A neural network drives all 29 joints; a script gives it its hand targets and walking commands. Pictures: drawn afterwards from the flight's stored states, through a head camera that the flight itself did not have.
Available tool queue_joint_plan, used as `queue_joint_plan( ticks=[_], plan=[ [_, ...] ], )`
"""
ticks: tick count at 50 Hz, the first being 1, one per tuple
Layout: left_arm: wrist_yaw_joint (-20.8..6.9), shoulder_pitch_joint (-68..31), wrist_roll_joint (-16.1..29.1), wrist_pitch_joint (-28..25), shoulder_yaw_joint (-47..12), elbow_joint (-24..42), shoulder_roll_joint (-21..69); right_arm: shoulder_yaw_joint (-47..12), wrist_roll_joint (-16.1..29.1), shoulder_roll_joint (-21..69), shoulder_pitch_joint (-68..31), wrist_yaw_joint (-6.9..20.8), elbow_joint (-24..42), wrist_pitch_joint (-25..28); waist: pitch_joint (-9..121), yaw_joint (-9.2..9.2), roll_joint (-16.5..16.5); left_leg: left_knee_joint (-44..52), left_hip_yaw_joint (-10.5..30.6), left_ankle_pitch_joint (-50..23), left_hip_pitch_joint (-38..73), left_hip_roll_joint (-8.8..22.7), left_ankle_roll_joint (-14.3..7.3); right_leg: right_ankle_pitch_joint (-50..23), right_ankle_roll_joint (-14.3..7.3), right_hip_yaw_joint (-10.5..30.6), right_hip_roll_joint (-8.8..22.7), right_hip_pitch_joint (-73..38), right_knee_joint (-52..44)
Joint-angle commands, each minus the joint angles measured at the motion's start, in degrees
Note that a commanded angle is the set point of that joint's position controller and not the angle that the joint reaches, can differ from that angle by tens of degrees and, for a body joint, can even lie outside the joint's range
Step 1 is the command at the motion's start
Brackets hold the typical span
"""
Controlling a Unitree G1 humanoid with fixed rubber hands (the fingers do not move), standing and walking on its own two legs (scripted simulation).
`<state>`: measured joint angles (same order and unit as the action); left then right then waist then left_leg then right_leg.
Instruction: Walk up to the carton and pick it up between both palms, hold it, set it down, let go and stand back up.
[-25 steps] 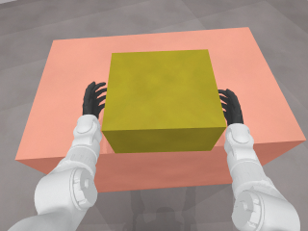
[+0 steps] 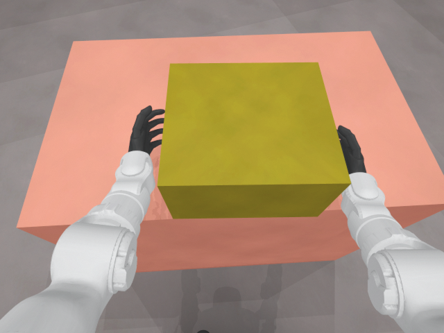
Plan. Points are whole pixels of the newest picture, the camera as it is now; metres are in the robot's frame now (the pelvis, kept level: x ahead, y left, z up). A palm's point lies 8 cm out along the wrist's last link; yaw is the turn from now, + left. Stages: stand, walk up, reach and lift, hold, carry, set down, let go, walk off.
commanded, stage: set down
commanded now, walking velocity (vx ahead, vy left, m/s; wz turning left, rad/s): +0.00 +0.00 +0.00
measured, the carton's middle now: (244, 141) +0.49 +0.00 -0.01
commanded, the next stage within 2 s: none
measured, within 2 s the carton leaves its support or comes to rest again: neither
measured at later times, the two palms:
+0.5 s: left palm (138, 186) +0.39 +0.20 -0.02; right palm (362, 191) +0.39 -0.22 -0.02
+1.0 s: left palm (102, 232) +0.29 +0.23 +0.01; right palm (391, 217) +0.33 -0.22 +0.03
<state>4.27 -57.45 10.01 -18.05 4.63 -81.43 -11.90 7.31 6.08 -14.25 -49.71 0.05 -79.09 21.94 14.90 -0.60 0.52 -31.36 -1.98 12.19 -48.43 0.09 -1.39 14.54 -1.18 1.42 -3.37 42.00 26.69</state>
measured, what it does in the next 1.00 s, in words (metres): shifts its weight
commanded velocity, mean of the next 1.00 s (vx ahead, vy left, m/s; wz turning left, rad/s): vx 0.00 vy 0.00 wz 0.00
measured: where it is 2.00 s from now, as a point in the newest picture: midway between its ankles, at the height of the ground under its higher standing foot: outside the picture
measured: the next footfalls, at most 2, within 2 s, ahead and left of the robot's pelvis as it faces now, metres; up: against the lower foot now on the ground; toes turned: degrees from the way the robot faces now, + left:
none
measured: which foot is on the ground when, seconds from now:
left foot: down 0.00-1.00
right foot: down 0.00-1.00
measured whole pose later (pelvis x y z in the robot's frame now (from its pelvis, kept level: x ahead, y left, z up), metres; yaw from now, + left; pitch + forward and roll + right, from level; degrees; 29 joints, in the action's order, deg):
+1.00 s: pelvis -0.07 -0.02 +0.01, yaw +0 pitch +22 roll -1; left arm -1.7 -31.7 9.4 -15.8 9.0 -58.2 -13.9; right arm 1.2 15.5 -16.0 -34.8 -0.6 -55.6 13.5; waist 13.5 -1.7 0.1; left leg -23.6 -2.2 3.2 -42.7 0.5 -1.2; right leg 7.5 -1.7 1.1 -3.5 40.2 25.5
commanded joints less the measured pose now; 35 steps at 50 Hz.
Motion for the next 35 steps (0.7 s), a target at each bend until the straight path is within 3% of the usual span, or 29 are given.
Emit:
queue_joint_plan(
  ticks=[1,2,3,5,7,8,9,11,12,13,14,15,16,17,18,19,20,21,22,23,24,25,27,28,29,30,31,33,35],
  plan=[
    [0.7,-22.4,5.5,-1.6,-5.4,6.5,-12.2,-4.8,6.5,-15.7,-30.7,1.5,4.5,5.7,50.5,-5.18,-6.3,-17.1,4.7,-78.5,56.5,8.5,5.6,-24.7,-3.3,-5.2,-2.0,17.6,-1.6],
    [0.7,-25.8,6.4,-2.0,-6.6,7.3,-11.8,-5.5,6.6,-14.9,-33.4,1.6,5.0,6.2,51.6,-5.26,-6.5,-18.0,4.1,-78.1,55.2,7.6,5.4,-23.5,-4.1,-5.6,-1.9,18.5,-2.1],
    [0.3,-13.5,5.2,-1.5,-6.2,11.7,-10.4,-7.2,8.2,-15.7,-22.1,2.1,6.9,7.7,48.7,-5.4,-6.8,-17.0,4.3,-80.9,58.8,7.9,6.1,-28.8,-4.1,-5.1,-2.2,14.5,-2.7],
    [0.8,-18.3,4.5,-2.7,-4.4,16.6,-11.4,-4.8,5.3,-15.5,-25.5,2.0,7.2,8.5,51.1,-5.32,-7.7,-17.4,5.0,-80.9,56.6,7.7,5.3,-27.0,-4.3,-5.2,-2.0,17.5,-2.8],
    [0.5,-12.4,3.2,-3.1,-2.5,20.4,-11.9,-4.7,4.8,-14.3,-19.3,1.2,10.4,9.5,50.8,-4.1,-6.2,-16.4,4.3,-75.5,48.5,6.2,4.6,-38.6,-3.0,-4.2,-0.8,8.7,0.5],
    [0.2,-21.0,3.7,-3.6,-0.9,16.2,-14.9,-4.0,4.2,-13.9,-26.6,0.6,8.4,8.2,48.8,-3.05,-3.9,-16.4,3.8,-68.4,43.9,5.8,3.2,-38.0,-0.5,-3.8,0.8,8.7,2.0],
    [-0.2,-12.6,2.7,-4.1,0.5,20.8,-12.9,-7.1,5.2,-11.4,-20.2,0.5,11.9,9.5,50.7,-3.98,-3.0,-15.3,4.1,-68.4,40.7,5.2,2.7,-46.7,0.9,-3.2,1.6,1.6,4.3],
    [-1.5,-3.9,0.3,-3.8,3.0,21.2,-13.0,-9.8,4.6,-10.1,-12.4,-0.2,11.8,10.6,46.9,-3.19,-1.1,-7.8,2.5,-56.5,26.2,3.2,0.9,-61.0,6.6,-1.4,4.8,-13.8,11.6],
    [-1.7,-11.1,-0.6,-4.0,4.9,18.6,-13.4,-9.4,3.4,-8.5,-19.4,-1.1,16.3,10.5,48.1,-3.83,3.0,1.0,1.2,-39.8,7.2,2.3,-2.9,-65.3,8.8,0.9,7.1,-26.0,13.8],
    [-2.5,-10.1,-1.4,-4.3,4.7,17.4,-13.4,-10.9,3.3,-6.3,-16.6,-2.3,17.8,10.8,48.0,-1.73,4.2,6.5,1.1,-32.8,-0.4,2.1,-4.5,-75.7,11.2,1.7,8.1,-36.2,16.6],
    [-2.1,-12.4,-1.4,-4.3,6.6,15.6,-15.2,-9.0,2.4,-6.5,-19.9,-2.9,19.1,10.0,50.1,-2.91,6.2,12.3,0.0,-24.3,-11.8,2.3,-6.1,-78.1,11.7,3.2,10.0,-45.6,17.6],
    [-2.6,-6.4,-2.0,-4.0,7.0,19.2,-13.8,-9.9,3.7,-5.8,-14.9,-3.2,20.5,10.0,49.8,-3.25,5.3,11.3,0.2,-29.6,-4.1,2.3,-5.0,-79.2,12.5,2.9,9.4,-45.0,16.8],
    [-2.7,-8.0,-2.6,-3.8,6.3,21.9,-12.7,-8.2,3.1,-7.4,-15.4,-2.9,16.1,9.3,48.4,-1.96,-0.9,8.1,2.7,-39.9,10.7,3.7,-3.7,-66.8,12.5,0.5,8.0,-29.7,16.7],
    [-2.9,-13.0,-0.7,-3.5,2.7,24.8,-9.3,-5.1,1.8,-9.3,-19.8,-2.1,11.8,8.5,46.1,0.75,-6.3,-1.7,7.4,-58.5,40.3,6.1,-0.6,-44.3,12.4,-4.9,4.4,0.5,15.5],
    [-2.2,2.4,0.0,-0.9,-0.9,34.1,-3.6,-2.3,1.5,-12.5,-4.9,0.2,3.4,9.3,43.8,0.62,-18.5,-12.2,14.7,-90.7,81.9,12.4,0.9,-18.2,3.5,-8.7,-0.9,40.6,4.0],
    [-1.7,-2.4,1.1,1.8,0.8,30.7,-6.8,-1.4,5.6,-10.0,-12.0,1.5,7.6,7.7,49.4,-8.47,-15.1,-11.1,7.0,-86.1,81.2,12.6,2.1,-6.7,-15.0,-1.0,-1.1,43.1,-19.0],
    [-1.6,-9.8,-0.9,0.8,5.7,28.3,-14.0,-3.0,9.9,-13.3,-16.0,1.5,14.4,7.1,55.7,-10.36,-7.8,-10.3,-0.8,-71.6,56.5,5.4,3.4,-27.3,-16.4,1.9,-2.6,7.2,-17.8],
    [-2.8,-4.9,-3.8,-0.4,6.7,27.3,-15.2,-8.5,10.1,-13.1,-12.3,0.4,20.9,7.1,55.6,-7.16,0.6,-9.3,-0.5,-53.7,29.1,1.6,2.4,-63.1,-4.0,1.1,0.7,-25.8,0.9],
    [-4.1,14.1,-6.8,-0.5,10.7,29.4,-14.1,-14.3,8.1,-6.8,3.4,-2.2,30.4,10.3,53.2,-7.32,7.8,9.0,-1.0,-28.1,-6.7,1.0,-3.8,-92.2,8.1,6.0,9.2,-60.1,15.2],
    [-4.0,10.7,-7.1,-1.8,15.5,28.7,-18.6,-11.2,6.6,-5.1,-1.7,-4.5,37.4,11.3,58.8,-7.04,12.5,22.1,-0.3,-14.3,-21.0,2.0,-7.0,-101.2,12.9,10.3,15.5,-73.3,12.6],
    [-4.4,9.9,-6.8,-1.8,15.1,33.3,-17.5,-10.0,6.8,-6.9,-3.5,-5.3,39.1,10.3,60.0,-4.3,10.3,22.7,0.5,-17.7,-13.7,1.5,-5.9,-96.3,14.4,11.2,15.7,-72.4,10.8],
    [-5.2,8.9,-6.6,-1.3,12.8,35.8,-14.5,-10.1,6.3,-6.9,-5.4,-5.3,36.8,9.5,57.1,-3.6,7.2,19.6,1.3,-23.6,-7.7,1.3,-5.3,-91.9,14.3,8.9,14.1,-66.4,12.4],
    [-5.8,-10.6,-1.9,-2.2,7.0,30.8,-13.8,-6.4,6.5,-11.2,-19.4,-3.0,27.3,4.0,46.5,-1.63,1.0,9.0,1.9,-35.6,16.8,1.9,-1.4,-59.7,11.6,1.8,7.6,-35.8,11.1],
    [-5.8,2.3,-1.6,-0.6,4.4,43.6,-10.5,-8.3,9.8,-12.9,-7.3,-1.8,29.4,4.6,46.7,-0.55,-4.3,0.6,5.9,-56.1,42.8,4.3,1.9,-53.0,9.7,-2.7,1.8,-21.8,10.4],
    [-5.3,-3.5,1.5,0.5,2.5,41.4,-10.8,-5.8,8.1,-14.2,-13.4,-1.2,27.5,3.6,44.5,-0.25,-6.9,-4.3,7.6,-61.7,57.4,5.7,1.7,-32.0,7.1,-5.6,-0.1,3.7,5.4],
    [-4.5,-3.0,2.2,0.4,1.9,40.3,-9.9,-5.0,9.7,-13.9,-10.1,0.1,23.1,2.1,43.7,-2.21,-8.3,-6.4,6.5,-63.0,62.6,6.2,2.0,-19.8,-1.1,-4.9,-1.1,9.8,-3.9],
    [-3.7,2.6,1.1,0.9,2.2,46.9,-10.2,-5.6,13.1,-16.9,-5.0,1.0,30.5,2.7,50.2,-1.87,-5.0,-6.0,3.9,-57.8,57.5,4.6,2.8,-27.7,-2.4,-4.4,-2.7,-3.9,-5.4],
    [-5.5,7.2,0.0,-0.2,4.8,44.5,-14.0,-11.3,15.7,-14.1,-2.9,-0.2,39.1,2.4,50.8,-2.62,-0.7,-3.9,2.0,-47.2,42.9,1.2,3.5,-45.8,4.6,-2.3,-0.2,-26.0,2.8],
    [-6.6,0.8,-0.8,-0.1,9.4,37.0,-17.3,-11.4,13.6,-12.2,-9.8,-1.1,37.5,1.3,49.9,-3.7,1.8,-0.5,-0.2,-34.1,29.8,-0.9,1.5,-48.1,7.2,0.1,2.8,-34.3,5.1]
  ],
)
